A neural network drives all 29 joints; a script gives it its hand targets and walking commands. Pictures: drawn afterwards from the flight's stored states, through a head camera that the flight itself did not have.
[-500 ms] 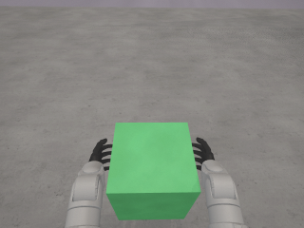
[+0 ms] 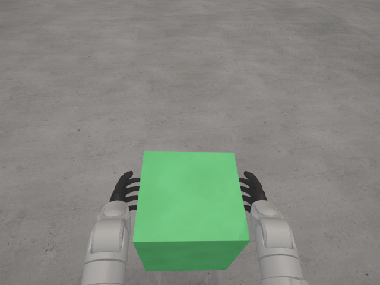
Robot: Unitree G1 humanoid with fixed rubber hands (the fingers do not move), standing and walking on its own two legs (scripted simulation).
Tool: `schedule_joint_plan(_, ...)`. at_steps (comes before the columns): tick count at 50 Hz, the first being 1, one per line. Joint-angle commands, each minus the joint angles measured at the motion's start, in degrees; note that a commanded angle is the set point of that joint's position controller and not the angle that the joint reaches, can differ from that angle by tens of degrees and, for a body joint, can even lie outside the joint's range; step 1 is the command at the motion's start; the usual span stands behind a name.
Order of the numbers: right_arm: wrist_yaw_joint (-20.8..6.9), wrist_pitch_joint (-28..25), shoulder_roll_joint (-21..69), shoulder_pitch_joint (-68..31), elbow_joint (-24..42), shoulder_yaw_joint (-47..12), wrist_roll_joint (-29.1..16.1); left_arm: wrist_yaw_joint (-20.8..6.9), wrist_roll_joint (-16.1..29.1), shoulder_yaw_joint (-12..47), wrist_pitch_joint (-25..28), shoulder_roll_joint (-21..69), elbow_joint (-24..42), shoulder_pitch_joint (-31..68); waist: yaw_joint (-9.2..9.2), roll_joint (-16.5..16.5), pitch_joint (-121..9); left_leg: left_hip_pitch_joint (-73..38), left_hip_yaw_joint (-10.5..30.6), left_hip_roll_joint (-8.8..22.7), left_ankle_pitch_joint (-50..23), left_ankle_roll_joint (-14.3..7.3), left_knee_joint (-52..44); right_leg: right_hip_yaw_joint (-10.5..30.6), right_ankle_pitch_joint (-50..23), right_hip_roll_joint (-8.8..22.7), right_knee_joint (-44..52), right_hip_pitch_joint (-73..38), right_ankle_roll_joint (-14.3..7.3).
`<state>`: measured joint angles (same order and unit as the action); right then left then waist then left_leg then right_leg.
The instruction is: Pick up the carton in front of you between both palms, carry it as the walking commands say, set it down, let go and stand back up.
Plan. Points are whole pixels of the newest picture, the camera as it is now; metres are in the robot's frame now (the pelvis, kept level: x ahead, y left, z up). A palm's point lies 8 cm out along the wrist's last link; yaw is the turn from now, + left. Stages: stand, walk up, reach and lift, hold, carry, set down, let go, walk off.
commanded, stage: hold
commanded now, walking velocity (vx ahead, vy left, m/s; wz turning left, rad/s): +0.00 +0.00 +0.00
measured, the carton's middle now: (187, 214) +0.30 +0.00 -0.05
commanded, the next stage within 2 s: set down in 0.14 s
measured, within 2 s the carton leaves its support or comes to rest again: neither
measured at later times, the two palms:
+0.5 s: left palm (117, 194) +0.33 +0.16 -0.02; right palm (241, 199) +0.31 -0.13 +0.00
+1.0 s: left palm (126, 214) +0.38 +0.18 -0.21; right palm (220, 213) +0.37 -0.12 -0.20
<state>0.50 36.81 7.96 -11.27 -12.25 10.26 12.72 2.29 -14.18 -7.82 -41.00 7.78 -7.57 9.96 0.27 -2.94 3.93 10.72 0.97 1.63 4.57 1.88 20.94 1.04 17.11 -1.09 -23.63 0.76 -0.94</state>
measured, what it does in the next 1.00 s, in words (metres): lowers itself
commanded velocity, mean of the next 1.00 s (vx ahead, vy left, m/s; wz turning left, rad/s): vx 0.00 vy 0.00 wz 0.00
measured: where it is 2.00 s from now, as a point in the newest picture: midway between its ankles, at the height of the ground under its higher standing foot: outside the picture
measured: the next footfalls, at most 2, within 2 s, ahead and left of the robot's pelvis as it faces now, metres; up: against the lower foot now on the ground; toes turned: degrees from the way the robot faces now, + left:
none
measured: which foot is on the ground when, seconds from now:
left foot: down 0.00-1.00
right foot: down 0.00-1.00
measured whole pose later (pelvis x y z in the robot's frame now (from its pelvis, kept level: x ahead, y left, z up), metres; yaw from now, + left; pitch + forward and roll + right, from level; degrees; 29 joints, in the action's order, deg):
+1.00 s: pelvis -0.05 +0.02 -0.13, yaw -5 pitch +36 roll -2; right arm 3.8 11.9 8.3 -41.7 -32.9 25.5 10.8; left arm -0.7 -15.7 -23.8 -14.6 3.2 -30.8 41.4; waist -2.5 -4.9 -7.1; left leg 86.3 5.9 -1.2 16.1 2.3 66.4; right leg 4.7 29.8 -7.0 -71.7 77.9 1.4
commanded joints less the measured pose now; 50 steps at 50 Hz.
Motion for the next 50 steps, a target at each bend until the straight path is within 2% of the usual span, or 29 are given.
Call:
schedule_joint_plan(1,-12.83,-1.85,51.02,-26.10,2.49,-31.01,-12.58,-12.66,12.38,30.17,3.43,50.37,3.97,23.93,-2.43,2.00,-14.37,-22.94,1.64,-8.17,-8.12,-1.97,2.38,5.46,-12.37,-1.96,7.89,16.29,0.02)
schedule_joint_plan(4,-13.53,-1.87,51.42,-26.73,1.23,-30.38,-12.30,-13.11,12.20,29.84,3.43,51.43,2.47,24.56,-2.18,1.63,-13.54,-24.82,1.81,-7.77,-6.09,-1.81,1.90,5.17,-8.15,-2.22,8.56,19.25,-0.45)
schedule_joint_plan(9,-14.15,-2.33,51.74,-28.47,-0.46,-28.41,-11.43,-14.20,13.28,30.50,3.47,53.52,1.05,27.77,-0.58,1.96,-14.55,-27.70,2.38,-6.76,-4.29,-0.99,1.41,4.69,-4.16,-2.81,8.82,22.24,-1.47)
schedule_joint_plan(13,-15.43,-4.20,50.43,-34.54,-6.84,-23.10,-8.50,-14.87,12.63,27.79,4.35,56.09,-4.94,34.23,0.93,2.64,-13.62,-26.33,3.36,-5.76,4.46,-0.20,1.79,4.22,2.61,-2.99,7.39,25.29,-2.65)
schedule_joint_plan(17,-16.86,-7.63,48.86,-42.80,-17.12,-14.70,-3.22,-14.96,8.49,19.20,6.87,56.47,-15.46,41.42,0.89,3.76,-12.08,-21.71,4.79,-4.88,12.42,-0.16,3.51,3.65,7.05,-3.07,2.80,29.20,-3.28)
schedule_joint_plan(20,-16.30,-10.36,46.08,-46.33,-23.60,-6.46,2.10,-13.53,3.43,10.31,9.33,52.62,-22.09,44.94,0.31,4.47,-10.80,-15.95,5.50,-4.53,14.67,-0.42,5.22,3.36,7.66,-3.48,-1.83,32.71,-3.27)
schedule_joint_plan(23,-14.56,-13.23,41.06,-45.86,-27.55,0.96,6.75,-11.71,-1.92,1.96,12.72,45.63,-25.88,44.95,-0.61,3.55,-10.47,-9.30,5.08,-4.84,12.58,-0.78,8.43,3.27,6.47,-4.19,-5.93,37.36,-2.56)
schedule_joint_plan(26,-13.05,-17.21,37.38,-45.49,-27.85,3.67,8.03,-10.38,-4.70,-1.77,17.46,40.16,-27.15,44.39,-1.23,2.74,-13.96,-3.77,4.10,-5.55,6.56,-1.04,13.13,2.70,4.15,-5.18,-9.83,42.87,-1.31)
schedule_joint_plan(29,-12.37,-22.10,38.36,-46.91,-27.46,1.16,5.98,-9.77,-4.03,0.58,22.91,40.44,-27.11,45.68,-1.31,2.49,-21.78,-1.94,3.71,-5.98,-0.72,-1.16,18.88,2.06,2.28,-6.37,-14.21,49.23,-0.24)
schedule_joint_plan(33,-12.26,-28.03,42.97,-51.03,-26.89,-5.87,1.75,-9.75,-0.85,8.62,29.32,44.84,-25.96,50.25,-1.05,2.76,-36.43,-2.01,3.89,-6.31,-10.35,-0.96,27.19,0.91,-0.02,-7.87,-20.63,59.83,1.05)
schedule_joint_plan(38,-11.19,-30.75,48.86,-55.59,-21.74,-17.16,-4.92,-10.60,3.67,19.26,32.33,47.72,-20.32,56.24,-1.90,4.47,-59.45,-3.31,2.98,-6.85,-20.14,-1.06,37.32,-0.14,-3.93,-9.36,-28.05,69.31,2.43)
schedule_joint_plan(40,-10.54,-30.06,49.99,-57.04,-19.70,-20.09,-6.62,-11.21,4.79,21.34,31.84,47.25,-18.80,57.46,-2.74,4.36,-64.57,0.42,1.86,-7.22,-19.13,-1.10,40.25,-0.14,-4.45,-9.49,-30.43,70.56,2.85)
schedule_joint_plan(43,-9.92,-28.06,51.61,-58.29,-19.58,-21.38,-7.38,-12.61,5.07,21.33,30.12,46.64,-19.89,58.19,-3.86,3.29,-64.14,11.18,-0.19,-8.08,-11.53,-1.24,42.61,-0.03,-1.83,-9.49,-33.01,71.73,3.34)
schedule_joint_plan(46,-9.75,-25.92,52.59,-59.23,-21.95,-19.99,-6.91,-14.32,4.24,18.90,28.24,46.09,-23.36,59.15,-4.64,2.32,-59.94,21.55,-1.68,-8.55,-4.28,-1.52,44.33,0.05,2.24,-9.42,-34.86,74.38,3.67)
schedule_joint_plan(50,-9.26,-24.53,52.63,-61.33,-24.67,-17.42,-6.43,-15.93,3.26,15.17,26.84,45.19,-27.61,60.53,-5.65,1.77,-57.69,30.67,-2.51,-8.68,-1.74,-1.74,47.47,-0.24,3.68,-9.75,-38.05,78.13,4.03)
